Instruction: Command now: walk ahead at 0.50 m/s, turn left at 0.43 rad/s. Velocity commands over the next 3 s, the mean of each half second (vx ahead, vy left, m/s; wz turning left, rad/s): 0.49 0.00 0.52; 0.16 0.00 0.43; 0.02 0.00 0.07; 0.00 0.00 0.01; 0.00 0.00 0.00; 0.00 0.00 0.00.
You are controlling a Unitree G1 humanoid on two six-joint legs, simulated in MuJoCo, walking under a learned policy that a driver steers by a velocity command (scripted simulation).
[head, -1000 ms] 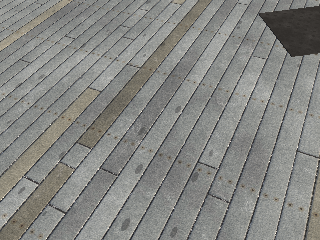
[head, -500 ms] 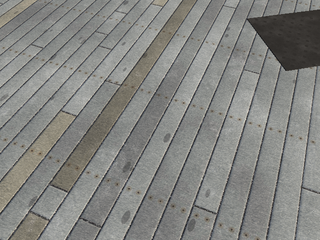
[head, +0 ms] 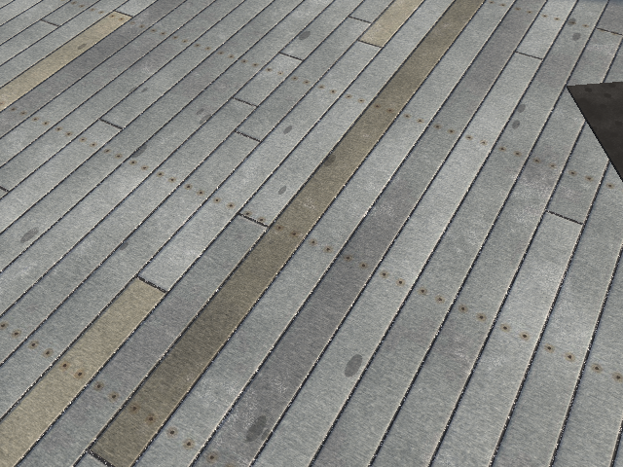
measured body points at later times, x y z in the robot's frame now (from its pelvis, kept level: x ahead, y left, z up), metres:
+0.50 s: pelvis +0.26 +0.08 -0.02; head +0.30 +0.10 +0.43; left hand +0.28 +0.37 -0.14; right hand +0.47 -0.15 -0.13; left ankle +0.31 +0.16 -0.74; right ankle +0.16 -0.10 -0.63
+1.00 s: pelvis +0.45 +0.11 -0.01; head +0.48 +0.12 +0.44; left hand +0.47 +0.41 -0.11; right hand +0.70 -0.07 -0.12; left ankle +0.32 +0.18 -0.67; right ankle +0.58 +0.06 -0.74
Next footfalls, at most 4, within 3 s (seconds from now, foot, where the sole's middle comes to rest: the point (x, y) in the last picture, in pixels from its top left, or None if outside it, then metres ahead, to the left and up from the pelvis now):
0.40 left None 0.35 0.17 -0.78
0.86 right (300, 405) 0.61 0.08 -0.78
1.16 left None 0.41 0.26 -0.78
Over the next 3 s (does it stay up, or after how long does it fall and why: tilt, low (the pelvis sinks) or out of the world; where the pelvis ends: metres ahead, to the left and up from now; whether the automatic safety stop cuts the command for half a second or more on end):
stays up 0.48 0.16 0.00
